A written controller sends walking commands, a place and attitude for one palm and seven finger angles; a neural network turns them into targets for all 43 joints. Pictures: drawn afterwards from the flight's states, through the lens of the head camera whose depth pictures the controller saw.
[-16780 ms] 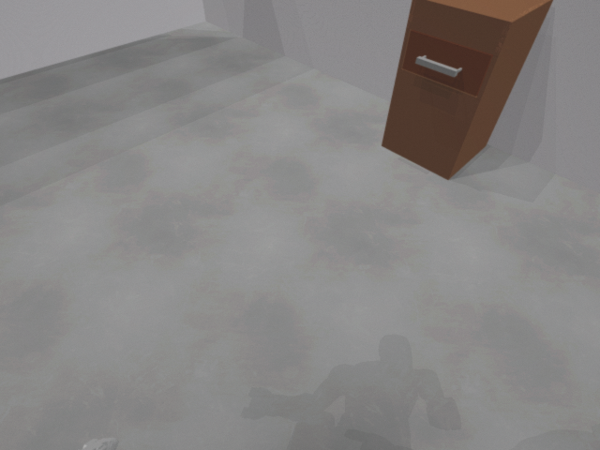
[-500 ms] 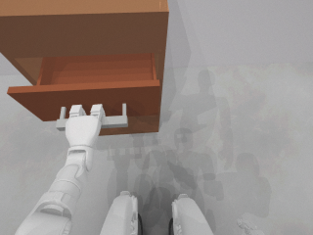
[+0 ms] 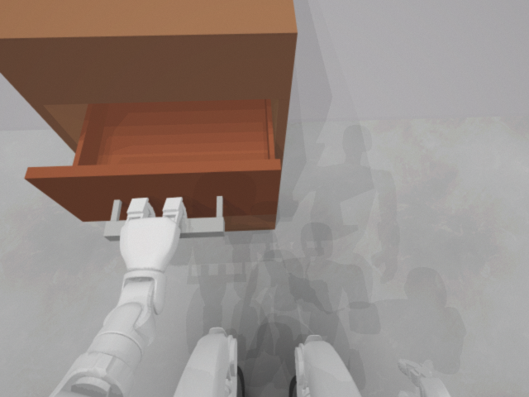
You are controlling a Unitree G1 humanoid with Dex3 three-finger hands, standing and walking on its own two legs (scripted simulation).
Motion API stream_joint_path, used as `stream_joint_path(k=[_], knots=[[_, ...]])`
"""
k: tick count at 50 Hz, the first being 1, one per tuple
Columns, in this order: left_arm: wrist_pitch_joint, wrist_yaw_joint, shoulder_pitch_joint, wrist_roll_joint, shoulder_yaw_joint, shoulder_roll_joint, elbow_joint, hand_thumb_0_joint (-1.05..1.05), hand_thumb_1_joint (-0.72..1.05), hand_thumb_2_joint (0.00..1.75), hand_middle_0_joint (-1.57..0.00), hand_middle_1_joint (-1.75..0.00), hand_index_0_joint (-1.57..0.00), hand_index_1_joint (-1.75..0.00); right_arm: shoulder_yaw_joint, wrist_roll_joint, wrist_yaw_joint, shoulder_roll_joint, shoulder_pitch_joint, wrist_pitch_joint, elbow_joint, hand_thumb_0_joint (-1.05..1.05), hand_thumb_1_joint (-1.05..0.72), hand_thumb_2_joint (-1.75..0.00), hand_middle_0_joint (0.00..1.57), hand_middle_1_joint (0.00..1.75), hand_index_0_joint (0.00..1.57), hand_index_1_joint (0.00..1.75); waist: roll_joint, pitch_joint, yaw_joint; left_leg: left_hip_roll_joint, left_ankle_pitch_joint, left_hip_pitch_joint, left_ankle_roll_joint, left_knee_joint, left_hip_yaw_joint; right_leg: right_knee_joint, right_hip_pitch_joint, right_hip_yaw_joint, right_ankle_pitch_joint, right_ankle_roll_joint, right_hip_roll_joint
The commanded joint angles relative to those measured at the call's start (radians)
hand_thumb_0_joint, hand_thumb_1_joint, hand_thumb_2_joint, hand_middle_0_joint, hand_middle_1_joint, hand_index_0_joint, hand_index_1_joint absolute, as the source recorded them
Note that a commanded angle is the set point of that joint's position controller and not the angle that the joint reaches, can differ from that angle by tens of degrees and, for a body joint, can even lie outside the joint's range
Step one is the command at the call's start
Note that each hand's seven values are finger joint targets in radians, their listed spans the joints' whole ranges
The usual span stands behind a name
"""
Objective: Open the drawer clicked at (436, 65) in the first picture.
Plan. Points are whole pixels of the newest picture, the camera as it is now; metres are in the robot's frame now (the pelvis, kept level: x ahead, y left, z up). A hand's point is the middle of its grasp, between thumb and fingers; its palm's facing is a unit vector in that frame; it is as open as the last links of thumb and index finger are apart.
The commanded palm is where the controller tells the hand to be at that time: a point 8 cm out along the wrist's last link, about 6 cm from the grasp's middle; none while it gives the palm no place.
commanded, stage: pull the drawer open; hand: left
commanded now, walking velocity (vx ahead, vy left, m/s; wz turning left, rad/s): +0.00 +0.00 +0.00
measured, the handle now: (167, 216) +0.40 +0.18 -0.08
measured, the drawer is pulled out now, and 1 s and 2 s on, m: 0.14 0.21 0.27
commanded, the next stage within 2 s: none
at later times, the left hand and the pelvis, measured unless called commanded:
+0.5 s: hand (160, 269) +0.32 +0.19 -0.09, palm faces -0.08 -0.07 -0.99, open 5.8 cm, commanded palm +0.28 +0.18 -0.04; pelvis +0.01 +0.00 +0.00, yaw +0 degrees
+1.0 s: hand (158, 289) +0.28 +0.18 -0.09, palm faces -0.08 -0.08 -0.99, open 5.9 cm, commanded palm +0.25 +0.18 -0.04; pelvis +0.00 +0.00 +0.00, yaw +0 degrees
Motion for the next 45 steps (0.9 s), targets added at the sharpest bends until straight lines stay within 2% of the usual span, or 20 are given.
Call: stream_joint_path(k=[1,4,7,9,10,13,15,16,18,22,24,25,26,28,31,34,37,39,41,45], knots=[[0.002,0.046,-0.067,-0.007,0.022,0.062,-0.17,0.0,0.9,0.9,-0.4,-1.35,-0.4,-1.35,-0.047,-0.003,-0.005,-0.138,0.056,-0.018,-0.088,0.0,-0.9,-0.9,0.2,0.3,0.2,0.3,-0.009,-0.452,0.01,-0.021,0.475,0.465,-0.011,-0.127,-0.068,-0.152,0.186,-0.003,0.481,-0.024,0.012],[0.006,0.037,0.006,-0.013,0.014,0.05,-0.183,0.0,0.9,0.9,-0.4,-1.35,-0.4,-1.35,-0.046,-0.001,-0.006,-0.135,0.053,-0.014,-0.099,0.0,-0.9,-0.9,0.2,0.3,0.2,0.3,-0.033,-0.451,0.015,-0.025,0.486,0.459,-0.006,-0.123,-0.058,-0.157,0.218,0.003,0.519,-0.021,0.012],[0.001,0.034,0.032,-0.007,0.028,0.072,-0.214,0.0,0.9,0.9,-0.4,-1.35,-0.4,-1.35,-0.042,-0.002,-0.008,-0.134,0.046,-0.012,-0.108,0.0,-0.9,-0.9,0.2,0.3,0.2,0.3,-0.033,-0.453,0.022,-0.024,0.498,0.45,-0.006,-0.12,-0.057,-0.15,0.236,0.009,0.549,-0.024,0.01],[0.001,0.033,0.056,-0.007,0.012,0.055,-0.226,0.0,0.9,0.9,-0.4,-1.35,-0.4,-1.35,-0.041,-0.003,-0.006,-0.132,0.04,-0.013,-0.112,0.0,-0.9,-0.9,0.2,0.3,0.2,0.3,-0.027,-0.441,0.019,-0.026,0.483,0.447,-0.005,-0.122,-0.054,-0.156,0.234,0.008,0.539,-0.023,0.01],[-0.002,0.036,0.067,-0.002,0.029,0.072,-0.235,0.0,0.9,0.9,-0.4,-1.35,-0.4,-1.35,-0.041,-0.003,-0.007,-0.131,0.035,-0.013,-0.115,0.0,-0.9,-0.9,0.2,0.3,0.2,0.3,-0.027,-0.444,0.027,-0.026,0.485,0.444,-0.006,-0.119,-0.053,-0.151,0.233,0.01,0.539,-0.024,0.01],[-0.001,0.041,0.096,0.004,0.02,0.063,-0.263,0.0,0.9,0.9,-0.4,-1.35,-0.4,-1.35,-0.039,-0.004,-0.005,-0.133,0.029,-0.012,-0.124,0.0,-0.9,-0.9,0.2,0.3,0.2,0.3,-0.021,-0.439,0.028,-0.023,0.505,0.461,-0.007,-0.122,-0.063,-0.147,0.222,0.004,0.535,-0.025,0.01],[0.003,0.044,0.111,0.007,-0.003,0.037,-0.28,0.0,0.9,0.9,-0.4,-1.35,-0.4,-1.35,-0.039,-0.005,-0.003,-0.132,0.019,-0.009,-0.131,0.0,-0.9,-0.9,0.2,0.3,0.2,0.3,-0.017,-0.438,0.021,-0.021,0.503,0.477,-0.007,-0.122,-0.066,-0.152,0.206,0.003,0.52,-0.024,0.01],[0.006,0.045,0.101,0.005,0.006,0.047,-0.287,0.0,0.9,0.9,-0.4,-1.35,-0.4,-1.35,-0.039,-0.007,-0.003,-0.133,0.02,-0.009,-0.13,0.0,-0.9,-0.9,0.2,0.3,0.2,0.3,-0.006,-0.433,0.022,-0.02,0.512,0.475,-0.008,-0.123,-0.07,-0.149,0.2,-0.002,0.518,-0.025,0.011],[0.007,0.047,0.145,0.006,0.011,0.05,-0.302,0.0,0.9,0.9,-0.4,-1.35,-0.4,-1.35,-0.038,-0.006,-0.003,-0.132,0.017,-0.01,-0.137,0.0,-0.9,-0.9,0.2,0.3,0.2,0.3,-0.02,-0.447,0.03,-0.022,0.514,0.481,-0.006,-0.119,-0.064,-0.148,0.214,0.002,0.53,-0.024,0.011],[0.009,0.045,0.154,0.004,0.002,0.048,-0.323,0.0,0.9,0.9,-0.4,-1.35,-0.4,-1.35,-0.035,-0.006,-0.005,-0.131,0.01,-0.012,-0.141,0.0,-0.9,-0.9,0.2,0.3,0.2,0.3,-0.018,-0.426,0.026,-0.023,0.495,0.464,-0.006,-0.117,-0.064,-0.149,0.218,0.001,0.527,-0.026,0.01],[0.006,0.047,0.205,0.005,0.017,0.057,-0.327,0.0,0.9,0.9,-0.4,-1.35,-0.4,-1.35,-0.033,-0.007,-0.007,-0.129,0.004,-0.015,-0.149,0.0,-0.9,-0.9,0.2,0.3,0.2,0.3,-0.035,-0.434,0.038,-0.027,0.487,0.453,-0.006,-0.114,-0.062,-0.143,0.232,0.006,0.534,-0.026,0.011],[0.006,0.046,0.193,0.007,0.006,0.05,-0.329,0.0,0.9,0.9,-0.4,-1.35,-0.4,-1.35,-0.032,-0.007,-0.007,-0.127,-0.003,-0.015,-0.147,0.0,-0.9,-0.9,0.2,0.3,0.2,0.3,-0.04,-0.422,0.029,-0.029,0.47,0.443,-0.004,-0.111,-0.057,-0.148,0.227,0.008,0.533,-0.024,0.011],[0.003,0.048,0.201,0.007,0.028,0.07,-0.341,0.0,0.9,0.9,-0.4,-1.35,-0.4,-1.35,-0.032,-0.008,-0.009,-0.128,-0.001,-0.016,-0.148,0.0,-0.9,-0.9,0.2,0.3,0.2,0.3,-0.031,-0.419,0.04,-0.029,0.487,0.439,-0.007,-0.114,-0.06,-0.143,0.236,0.008,0.544,-0.028,0.011],[0.002,0.05,0.251,0.009,0.023,0.061,-0.348,0.0,0.9,0.9,-0.4,-1.35,-0.4,-1.35,-0.03,-0.008,-0.007,-0.125,-0.01,-0.018,-0.157,0.0,-0.9,-0.9,0.2,0.3,0.2,0.3,-0.031,-0.424,0.045,-0.031,0.481,0.442,-0.006,-0.11,-0.054,-0.143,0.241,0.011,0.55,-0.027,0.011],[0.003,0.051,0.251,0.008,0.028,0.067,-0.365,0.0,0.9,0.9,-0.4,-1.35,-0.4,-1.35,-0.028,-0.011,-0.009,-0.124,-0.021,-0.018,-0.158,0.0,-0.9,-0.9,0.2,0.3,0.2,0.3,-0.017,-0.413,0.045,-0.033,0.465,0.428,-0.007,-0.106,-0.055,-0.141,0.231,0.012,0.536,-0.029,0.011],[0.005,0.055,0.267,0.013,0.02,0.056,-0.366,0.0,0.9,0.9,-0.4,-1.35,-0.4,-1.35,-0.027,-0.01,-0.009,-0.124,-0.025,-0.021,-0.164,0.0,-0.9,-0.9,0.2,0.3,0.2,0.3,-0.035,-0.401,0.041,-0.03,0.44,0.427,-0.005,-0.107,-0.059,-0.142,0.218,0.008,0.504,-0.029,0.011],[0.007,0.058,0.272,0.016,0.034,0.072,-0.381,0.0,0.9,0.9,-0.4,-1.35,-0.4,-1.35,-0.027,-0.008,-0.01,-0.124,-0.031,-0.023,-0.169,0.0,-0.9,-0.9,0.2,0.3,0.2,0.3,-0.029,-0.403,0.049,-0.03,0.431,0.425,-0.008,-0.108,-0.061,-0.136,0.212,0.007,0.483,-0.03,0.012],[0.015,0.056,0.284,0.014,0.005,0.042,-0.384,0.0,0.9,0.9,-0.4,-1.35,-0.4,-1.35,-0.027,-0.007,-0.009,-0.124,-0.037,-0.025,-0.174,0.0,-0.9,-0.9,0.2,0.3,0.2,0.3,-0.018,-0.399,0.046,-0.029,0.425,0.435,-0.008,-0.115,-0.066,-0.139,0.201,0.002,0.463,-0.03,0.012],[0.017,0.054,0.272,0.014,0.015,0.057,-0.394,0.0,0.9,0.9,-0.4,-1.35,-0.4,-1.35,-0.026,-0.006,-0.011,-0.124,-0.043,-0.022,-0.174,0.0,-0.9,-0.9,0.2,0.3,0.2,0.3,-0.017,-0.394,0.048,-0.028,0.419,0.437,-0.009,-0.117,-0.071,-0.139,0.187,0.001,0.44,-0.032,0.014],[0.02,0.047,0.329,0.001,-0.004,0.042,-0.42,0.0,0.9,0.9,-0.4,-1.35,-0.4,-1.35,-0.023,-0.002,-0.01,-0.121,-0.046,-0.024,-0.185,0.0,-0.9,-0.9,0.2,0.3,0.2,0.3,-0.028,-0.41,0.05,-0.031,0.422,0.447,-0.006,-0.119,-0.066,-0.144,0.209,0.004,0.456,-0.03,0.012]])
